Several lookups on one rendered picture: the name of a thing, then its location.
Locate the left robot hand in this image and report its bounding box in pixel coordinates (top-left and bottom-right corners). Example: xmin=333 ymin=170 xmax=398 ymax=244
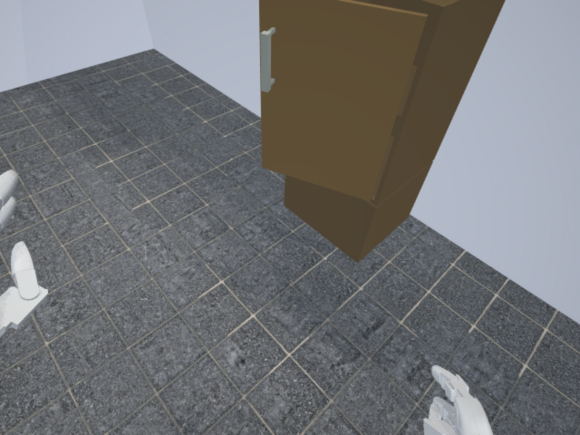
xmin=0 ymin=169 xmax=48 ymax=337

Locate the handle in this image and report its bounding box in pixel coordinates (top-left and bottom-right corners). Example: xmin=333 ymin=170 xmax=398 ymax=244
xmin=260 ymin=27 xmax=276 ymax=92

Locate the cupboard door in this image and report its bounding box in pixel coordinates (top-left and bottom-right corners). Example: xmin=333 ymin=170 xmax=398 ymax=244
xmin=259 ymin=0 xmax=428 ymax=201

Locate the right robot hand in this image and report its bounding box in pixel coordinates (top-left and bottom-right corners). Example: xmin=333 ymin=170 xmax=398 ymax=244
xmin=423 ymin=365 xmax=493 ymax=435

